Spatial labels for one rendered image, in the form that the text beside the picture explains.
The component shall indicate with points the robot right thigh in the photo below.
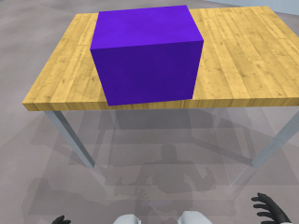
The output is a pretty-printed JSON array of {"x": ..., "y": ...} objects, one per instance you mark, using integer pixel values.
[{"x": 193, "y": 217}]

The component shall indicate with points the table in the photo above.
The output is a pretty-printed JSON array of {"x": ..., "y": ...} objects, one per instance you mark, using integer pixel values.
[{"x": 250, "y": 58}]

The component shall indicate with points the carton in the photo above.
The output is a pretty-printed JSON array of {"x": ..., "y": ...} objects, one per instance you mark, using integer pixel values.
[{"x": 147, "y": 55}]

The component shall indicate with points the left robot hand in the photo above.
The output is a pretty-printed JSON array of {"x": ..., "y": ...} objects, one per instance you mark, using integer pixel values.
[{"x": 60, "y": 220}]

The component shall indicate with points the robot thigh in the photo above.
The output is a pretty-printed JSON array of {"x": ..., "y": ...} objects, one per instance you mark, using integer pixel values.
[
  {"x": 128, "y": 219},
  {"x": 193, "y": 217}
]

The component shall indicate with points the robot left thigh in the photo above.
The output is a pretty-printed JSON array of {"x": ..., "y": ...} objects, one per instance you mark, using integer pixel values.
[{"x": 128, "y": 219}]

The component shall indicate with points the right robot hand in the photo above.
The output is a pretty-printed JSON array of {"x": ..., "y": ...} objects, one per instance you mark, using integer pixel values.
[{"x": 274, "y": 211}]

